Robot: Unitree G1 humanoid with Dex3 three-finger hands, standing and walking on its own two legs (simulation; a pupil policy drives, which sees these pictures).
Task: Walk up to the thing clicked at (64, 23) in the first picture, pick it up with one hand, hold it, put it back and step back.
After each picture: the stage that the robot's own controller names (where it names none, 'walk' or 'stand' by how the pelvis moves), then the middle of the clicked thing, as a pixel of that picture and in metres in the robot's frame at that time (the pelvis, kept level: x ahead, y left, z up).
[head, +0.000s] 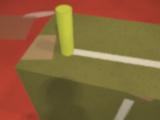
stand; (65, 32) +0.66 +0.11 +0.02
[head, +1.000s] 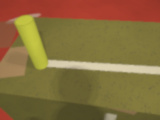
walk; (34, 45) +0.55 +0.25 +0.03
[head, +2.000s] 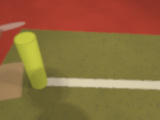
stand; (33, 63) +0.45 +0.22 +0.03
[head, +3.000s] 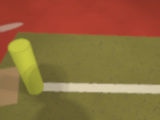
stand; (28, 69) +0.44 +0.23 +0.02
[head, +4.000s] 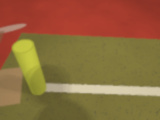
stand; (32, 70) +0.44 +0.22 +0.02
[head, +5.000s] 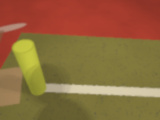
stand; (32, 70) +0.43 +0.22 +0.02
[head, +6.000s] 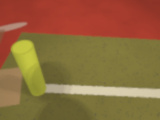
stand; (31, 71) +0.43 +0.22 +0.02
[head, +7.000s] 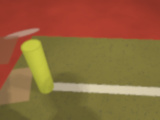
rise first; (39, 69) +0.45 +0.23 +0.02
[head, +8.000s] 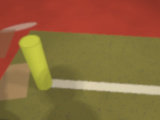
go down; (38, 65) +0.45 +0.23 +0.02
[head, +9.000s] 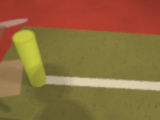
go down; (32, 61) +0.46 +0.22 +0.03
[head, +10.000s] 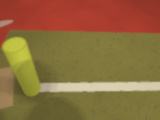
go down; (24, 70) +0.43 +0.21 +0.03
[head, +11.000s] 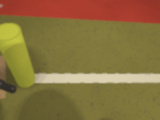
close in; (18, 60) +0.43 +0.21 +0.05
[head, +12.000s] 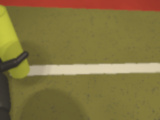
close; (8, 47) +0.46 +0.22 +0.08
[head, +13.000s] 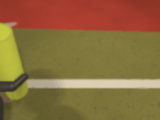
lift; (8, 67) +0.35 +0.23 +0.15
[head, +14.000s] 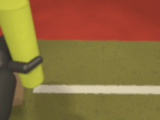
hold; (24, 49) +0.35 +0.18 +0.23
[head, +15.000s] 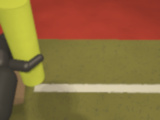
hold; (25, 47) +0.35 +0.17 +0.23
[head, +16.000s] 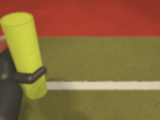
crouch; (28, 61) +0.34 +0.17 +0.19
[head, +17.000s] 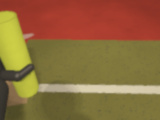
crouch; (16, 59) +0.34 +0.21 +0.20
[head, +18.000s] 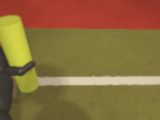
lower; (19, 57) +0.41 +0.21 +0.12
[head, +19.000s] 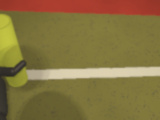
lower; (9, 55) +0.43 +0.22 +0.07
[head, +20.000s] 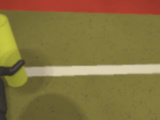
lower; (7, 55) +0.43 +0.23 +0.08
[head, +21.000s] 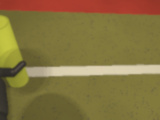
lower; (9, 56) +0.43 +0.23 +0.08
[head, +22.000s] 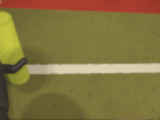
lower; (10, 53) +0.44 +0.22 +0.08
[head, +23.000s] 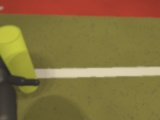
withdraw; (20, 64) +0.41 +0.20 +0.07
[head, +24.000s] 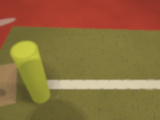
sink last; (34, 76) +0.37 +0.18 +0.06
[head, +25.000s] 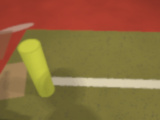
stand; (39, 71) +0.41 +0.21 +0.04
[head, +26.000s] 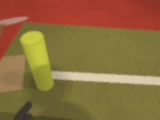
stand; (39, 64) +0.43 +0.19 +0.05
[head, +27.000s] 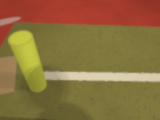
stand; (30, 65) +0.42 +0.21 +0.06
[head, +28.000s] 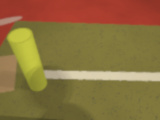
stand; (30, 63) +0.42 +0.21 +0.07
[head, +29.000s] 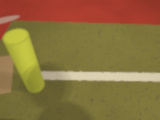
stand; (27, 65) +0.41 +0.20 +0.07
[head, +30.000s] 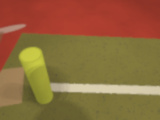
stand; (38, 78) +0.39 +0.19 +0.02
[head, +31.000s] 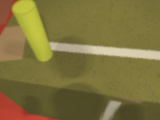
walk; (36, 35) +0.51 +0.20 +0.04
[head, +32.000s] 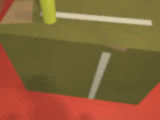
walk; out of the picture +0.78 +0.18 +0.04
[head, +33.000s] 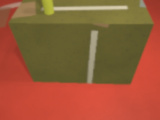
stand; out of the picture +1.04 +0.28 +0.04
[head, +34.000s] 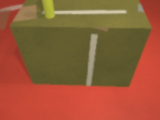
stand; out of the picture +1.05 +0.26 +0.02
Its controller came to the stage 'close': yes
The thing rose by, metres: 0.23
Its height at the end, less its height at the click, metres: +0.00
